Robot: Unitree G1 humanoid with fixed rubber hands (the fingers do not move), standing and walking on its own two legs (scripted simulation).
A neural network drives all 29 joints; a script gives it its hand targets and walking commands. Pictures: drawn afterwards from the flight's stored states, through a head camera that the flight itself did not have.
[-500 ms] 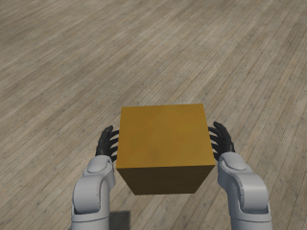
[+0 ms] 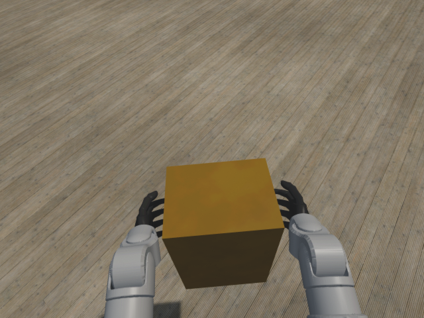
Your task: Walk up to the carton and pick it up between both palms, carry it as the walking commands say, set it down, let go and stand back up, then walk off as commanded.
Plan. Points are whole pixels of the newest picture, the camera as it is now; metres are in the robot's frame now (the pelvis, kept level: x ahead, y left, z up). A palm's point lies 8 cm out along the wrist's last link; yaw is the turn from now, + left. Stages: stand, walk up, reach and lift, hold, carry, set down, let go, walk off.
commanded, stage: carry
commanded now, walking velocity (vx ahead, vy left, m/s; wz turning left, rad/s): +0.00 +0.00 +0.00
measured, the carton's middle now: (221, 230) +0.30 +0.00 -0.06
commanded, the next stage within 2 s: none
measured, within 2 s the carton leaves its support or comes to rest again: neither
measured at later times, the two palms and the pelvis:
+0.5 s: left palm (168, 126) +0.56 +0.11 +0.01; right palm (276, 115) +0.57 -0.17 +0.00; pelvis +0.29 -0.04 -0.01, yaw +0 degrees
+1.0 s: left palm (178, 59) +0.86 +0.08 +0.02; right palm (264, 46) +0.87 -0.19 +0.03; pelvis +0.57 -0.07 -0.01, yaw +0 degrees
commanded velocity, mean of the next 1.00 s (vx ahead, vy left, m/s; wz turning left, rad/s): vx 0.00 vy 0.00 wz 0.00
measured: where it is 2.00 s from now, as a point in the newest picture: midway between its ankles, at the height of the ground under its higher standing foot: (222, 166)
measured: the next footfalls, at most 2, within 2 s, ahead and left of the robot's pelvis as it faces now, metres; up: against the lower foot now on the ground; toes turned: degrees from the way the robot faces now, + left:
right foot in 0.04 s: +0.02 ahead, -0.08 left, +0.00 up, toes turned +0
left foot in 0.38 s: +0.33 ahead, +0.04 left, +0.00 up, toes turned +8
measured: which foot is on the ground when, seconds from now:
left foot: down 0.00-0.06, up 0.08-0.36, down 0.38-0.62, up 0.64-0.92, down 0.94-1.00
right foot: up 0.00-0.02, down 0.04-0.38, up 0.40-0.58, down 0.60-0.94, up 0.96-1.00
